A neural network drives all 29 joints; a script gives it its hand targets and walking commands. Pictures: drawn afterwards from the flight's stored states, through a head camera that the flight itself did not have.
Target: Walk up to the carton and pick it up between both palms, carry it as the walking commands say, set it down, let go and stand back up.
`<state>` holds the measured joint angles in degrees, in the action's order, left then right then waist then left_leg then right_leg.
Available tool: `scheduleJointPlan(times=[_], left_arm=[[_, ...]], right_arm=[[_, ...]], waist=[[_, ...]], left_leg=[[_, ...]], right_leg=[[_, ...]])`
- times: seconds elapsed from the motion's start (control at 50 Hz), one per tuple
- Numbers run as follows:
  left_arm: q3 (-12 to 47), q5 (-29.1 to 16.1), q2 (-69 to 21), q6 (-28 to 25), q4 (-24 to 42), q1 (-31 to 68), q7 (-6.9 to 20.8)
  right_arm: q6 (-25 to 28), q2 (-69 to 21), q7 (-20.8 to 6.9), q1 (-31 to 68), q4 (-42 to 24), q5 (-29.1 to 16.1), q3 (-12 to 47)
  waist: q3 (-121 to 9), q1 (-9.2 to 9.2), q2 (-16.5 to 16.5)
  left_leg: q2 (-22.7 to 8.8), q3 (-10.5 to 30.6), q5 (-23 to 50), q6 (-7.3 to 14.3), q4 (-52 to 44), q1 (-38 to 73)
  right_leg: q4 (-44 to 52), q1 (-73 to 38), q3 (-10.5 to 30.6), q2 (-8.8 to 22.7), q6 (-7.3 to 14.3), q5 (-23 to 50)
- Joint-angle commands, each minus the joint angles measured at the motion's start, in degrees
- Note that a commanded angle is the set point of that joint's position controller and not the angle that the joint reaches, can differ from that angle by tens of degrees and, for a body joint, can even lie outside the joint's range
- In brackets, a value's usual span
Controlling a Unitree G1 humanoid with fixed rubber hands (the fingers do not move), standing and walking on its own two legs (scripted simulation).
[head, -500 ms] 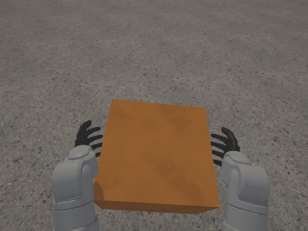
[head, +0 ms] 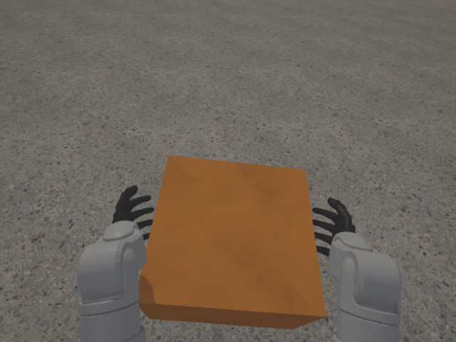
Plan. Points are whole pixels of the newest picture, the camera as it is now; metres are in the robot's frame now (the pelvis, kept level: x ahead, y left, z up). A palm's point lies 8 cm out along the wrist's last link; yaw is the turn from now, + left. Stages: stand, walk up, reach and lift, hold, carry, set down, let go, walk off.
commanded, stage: carry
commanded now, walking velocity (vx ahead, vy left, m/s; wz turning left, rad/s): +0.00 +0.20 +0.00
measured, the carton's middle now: (229, 241) +0.31 +0.00 +0.02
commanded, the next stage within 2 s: none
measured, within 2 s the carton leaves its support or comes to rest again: neither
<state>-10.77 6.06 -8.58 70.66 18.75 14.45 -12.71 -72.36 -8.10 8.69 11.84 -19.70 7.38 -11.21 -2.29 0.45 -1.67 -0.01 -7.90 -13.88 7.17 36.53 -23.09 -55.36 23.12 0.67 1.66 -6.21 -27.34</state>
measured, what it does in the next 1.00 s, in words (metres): steps to the left: right foot, then left foot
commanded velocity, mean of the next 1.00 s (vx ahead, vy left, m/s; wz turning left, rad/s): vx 0.00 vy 0.20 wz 0.00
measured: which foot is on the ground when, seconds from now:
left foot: down 0.00-0.20, up 0.22-0.44, down 0.46-1.00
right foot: up 0.00-0.16, down 0.18-0.48, up 0.50-1.00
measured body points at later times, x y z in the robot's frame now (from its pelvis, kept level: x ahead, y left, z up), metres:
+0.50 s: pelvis -0.05 +0.10 +0.00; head -0.04 +0.11 +0.45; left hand +0.24 +0.27 +0.08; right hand +0.23 -0.07 +0.08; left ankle +0.00 +0.20 -0.73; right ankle -0.04 -0.12 -0.72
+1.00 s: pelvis -0.10 +0.19 +0.01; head -0.08 +0.20 +0.46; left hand +0.21 +0.33 +0.09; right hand +0.16 -0.01 +0.08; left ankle +0.00 +0.20 -0.72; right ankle -0.12 +0.03 -0.71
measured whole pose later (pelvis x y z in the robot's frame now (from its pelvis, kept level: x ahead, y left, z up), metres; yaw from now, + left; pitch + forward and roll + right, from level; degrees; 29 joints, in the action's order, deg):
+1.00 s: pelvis -0.10 +0.19 +0.01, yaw -6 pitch +2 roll -4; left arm -10.0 6.1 -8.2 70.3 21.8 12.5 -11.8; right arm -71.4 -7.8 8.7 10.0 -21.7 6.9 -9.6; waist -1.1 0.3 -2.6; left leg 0.0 -9.6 -7.9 7.9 29.2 -24.6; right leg -38.0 19.7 -1.5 -0.2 -5.4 -27.6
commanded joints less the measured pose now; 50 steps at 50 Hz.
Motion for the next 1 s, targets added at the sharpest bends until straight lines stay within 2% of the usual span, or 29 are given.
scheduleJointPlan(times=[0.0,0.06,0.1,0.12,0.14,0.16,0.18,0.2,0.22,0.24,0.28,0.3,0.38,0.4,0.42,0.46,0.48,0.5,0.54,0.6,0.64,0.7,0.72,0.8,0.82,0.84,0.9,0.94,0.98], left_arm=[[43.2,-22.7,-51.6,1.5,5.4,26.9,17.5],[40.8,-21.2,-49.4,2.0,2.8,23.1,17.7],[41.8,-21.9,-50.3,1.4,4.8,23.8,17.7],[41.4,-22.0,-51.5,0.8,4.6,22.6,17.9],[40.3,-22.0,-51.5,0.7,3.5,20.3,18.4],[40.6,-22.7,-51.5,0.3,5.2,22.1,18.4],[40.5,-22.8,-52.7,-0.2,6.0,22.8,18.5],[40.3,-22.6,-52.7,-0.3,6.5,23.0,18.3],[40.1,-21.9,-52.4,-0.2,6.0,22.3,18.3],[40.1,-21.8,-52.6,0.0,6.3,22.7,18.3],[41.8,-22.3,-53.7,-0.1,8.3,24.2,18.3],[41.6,-22.1,-53.1,0.2,8.5,23.9,17.9],[40.5,-21.9,-50.0,0.3,9.2,21.4,17.5],[40.6,-21.6,-50.2,0.2,8.5,19.2,17.4],[41.0,-21.4,-50.9,0.1,7.7,19.3,17.4],[42.1,-22.1,-52.3,-0.2,10.9,21.3,17.6],[42.8,-22.5,-52.4,-0.1,11.2,23.0,17.5],[44.2,-23.2,-52.8,0.0,11.6,24.1,17.7],[45.8,-24.0,-54.1,0.1,11.3,25.0,18.0],[46.7,-24.7,-55.0,0.1,11.3,25.8,17.8],[46.8,-24.7,-54.1,0.6,11.0,25.4,17.6],[46.0,-24.5,-52.7,0.6,11.6,25.6,17.6],[46.4,-24.6,-51.6,1.0,11.6,26.7,17.2],[45.2,-24.1,-51.7,1.2,10.6,27.0,17.5],[45.5,-24.3,-51.7,1.5,10.3,25.3,17.4],[45.2,-24.1,-52.6,1.1,10.1,25.5,17.6],[46.4,-25.3,-53.2,0.6,12.6,26.7,17.3],[44.9,-24.6,-52.8,0.6,11.7,24.1,17.4],[44.9,-25.0,-52.7,0.2,12.1,22.3,17.5]], right_arm=[[1.0,-50.9,-14.2,28.1,-6.9,-23.3,41.7],[0.5,-50.0,-13.8,26.8,-6.1,-23.4,42.2],[0.9,-51.0,-13.9,27.6,-6.8,-23.8,42.7],[1.5,-51.9,-13.8,29.5,-9.1,-24.6,44.1],[1.6,-51.3,-13.6,30.4,-10.4,-24.6,44.5],[1.3,-53.2,-13.5,28.9,-9.5,-24.1,44.7],[1.6,-53.2,-13.5,31.6,-11.9,-24.5,45.7],[1.8,-52.8,-13.7,32.1,-10.9,-24.4,45.6],[2.0,-52.9,-13.9,34.4,-11.3,-25.1,46.3],[1.8,-53.9,-14.0,33.6,-10.6,-25.2,46.5],[2.2,-53.2,-14.3,32.6,-11.9,-25.4,45.9],[1.9,-53.4,-14.3,31.9,-11.0,-26.0,45.5],[0.9,-52.8,-13.6,27.2,-8.7,-25.5,45.4],[1.3,-52.5,-13.5,26.1,-9.6,-25.1,44.9],[1.7,-52.4,-13.3,28.8,-12.1,-25.5,45.3],[2.6,-52.8,-13.6,30.3,-15.2,-26.5,45.5],[2.3,-53.1,-13.9,28.3,-13.0,-26.3,44.7],[2.1,-52.0,-14.2,26.9,-13.0,-25.2,44.0],[2.1,-53.7,-14.4,24.2,-10.9,-24.9,43.2],[2.4,-53.5,-14.9,24.1,-10.3,-24.4,42.2],[2.2,-52.2,-14.6,22.9,-10.1,-23.5,41.4],[2.6,-52.0,-14.5,25.5,-12.1,-24.3,42.7],[2.3,-50.7,-14.3,23.9,-10.3,-23.4,41.3],[1.7,-51.3,-14.3,26.0,-10.4,-23.8,42.4],[1.6,-50.8,-14.3,24.1,-9.8,-23.5,41.9],[2.1,-51.0,-14.3,27.2,-13.4,-24.4,43.2],[2.3,-52.3,-14.3,25.5,-12.6,-24.5,42.7],[2.1,-52.3,-14.0,26.4,-13.9,-24.9,43.9],[2.3,-51.6,-13.8,24.6,-13.5,-24.0,43.6]], waist=[[-18.6,-0.27,-5.7],[-19.4,-0.42,-7.1],[-22.4,-1.24,-7.9],[-23.6,-1.41,-2.3],[-23.7,-1.94,5.8],[-24.0,-1.43,20.2],[-20.2,-1.01,24.9],[-18.9,-0.94,19.7],[-16.5,-1.2,12.7],[-16.6,-1.17,10.8],[-15.7,-0.83,6.4],[-16.1,-0.87,6.5],[-19.9,-0.63,17.9],[-23.3,-0.47,17.5],[-24.1,-0.22,12.0],[-24.8,-0.41,-11.2],[-21.3,-0.5,-13.0],[-21.2,-0.1,-10.4],[-20.8,0.07,-7.7],[-19.8,-0.02,-8.1],[-20.8,0.04,-8.9],[-18.8,0.29,-5.5],[-19.5,0.07,-7.4],[-17.2,-0.16,-5.3],[-18.1,0.05,-7.4],[-18.5,-0.04,-5.1],[-22.5,-0.11,-9.0],[-23.6,-0.5,-6.1],[-25.6,-1.16,-4.5]], left_leg=[[-13.8,18.6,-0.9,1.3,-21.1,8.7],[-14.4,16.7,-6.9,-0.3,-23.5,6.3],[-10.9,12.0,-7.5,-5.1,-23.6,4.0],[-8.6,7.6,-5.4,-7.0,-22.1,0.7],[-5.4,4.1,-1.9,-9.4,-15.1,-3.2],[-2.5,3.3,-5.7,-11.1,-3.1,-9.0],[-1.8,4.1,-8.8,-9.9,8.7,-11.9],[-2.0,7.1,-9.9,-8.7,15.9,-11.7],[-1.7,9.4,-10.2,-8.4,21.2,-12.1],[-1.8,11.3,-8.7,-7.8,20.8,-12.6],[-1.8,8.4,-9.0,-7.5,12.9,-10.1],[-0.5,5.5,-10.9,-8.1,11.0,-8.7],[0.5,2.9,-9.0,-8.6,-2.1,-2.3],[-0.7,3.8,-1.7,-8.1,-9.3,4.5],[-3.5,7.9,3.4,-7.9,-13.4,12.4],[-17.6,24.1,39.9,-2.0,-9.4,25.6],[-20.0,25.2,41.1,0.6,-10.7,21.2],[-19.2,27.2,28.4,3.1,-13.0,17.4],[-15.5,23.0,11.4,2.4,-14.7,15.5],[-12.4,16.1,13.7,1.0,-13.4,18.9],[-12.9,18.6,14.3,2.4,-14.5,18.8],[-14.9,24.2,15.4,2.7,-17.0,17.3],[-14.6,24.9,11.2,1.6,-18.6,15.8],[-13.5,19.3,-0.9,1.0,-21.4,10.4],[-13.2,19.8,-1.6,0.1,-22.8,9.5],[-12.4,17.6,-4.2,0.2,-23.1,10.0],[-11.7,17.0,5.3,-3.8,-23.3,13.6],[-10.5,13.3,7.0,-4.9,-21.1,12.4],[-6.3,8.7,2.5,-11.9,-23.8,5.7]], right_leg=[[4.8,1.6,-5.2,-0.7,3.9,-1.6],[13.9,-4.7,-5.8,-0.8,5.1,-0.5],[24.1,-15.2,-7.5,-0.2,6.1,3.2],[29.2,-22.3,-6.9,1.4,6.0,7.3],[35.4,-27.2,0.7,7.3,6.8,7.8],[38.4,-26.5,20.2,21.4,10.0,8.4],[38.1,-19.9,23.3,27.3,13.7,17.3],[36.3,-16.7,20.1,27.0,15.6,26.2],[36.8,-12.9,18.8,26.2,15.3,25.5],[35.3,-15.2,14.1,22.5,13.6,26.8],[32.9,-12.6,10.4,19.5,11.6,27.9],[31.2,-13.4,8.6,18.5,11.1,33.8],[26.5,-16.5,6.1,17.0,8.4,45.3],[22.8,-16.4,1.6,14.6,5.3,42.9],[17.8,-10.9,-0.4,11.9,2.8,33.7],[5.4,8.4,-7.7,4.8,-1.0,-3.8],[-2.2,10.7,-6.6,3.9,-0.1,-13.1],[-7.5,9.7,-3.7,2.6,0.5,-12.4],[-11.2,11.8,-1.9,2.8,1.8,-7.6],[-9.0,13.7,-3.6,2.6,1.8,-3.1],[-8.6,12.1,-3.3,1.4,2.0,-3.5],[-4.9,11.1,-3.0,-0.4,2.5,-4.1],[-5.2,9.1,-2.8,-0.8,2.7,-3.6],[5.2,2.7,-3.8,0.1,3.7,-1.0],[7.9,0.4,-5.4,-1.2,4.0,-0.3],[10.7,-1.6,-5.7,-1.5,4.1,0.2],[17.6,-5.6,-7.1,-2.3,5.0,1.3],[25.2,-11.6,-8.2,-0.8,5.0,5.3],[32.5,-23.3,-8.1,1.8,6.0,7.6]])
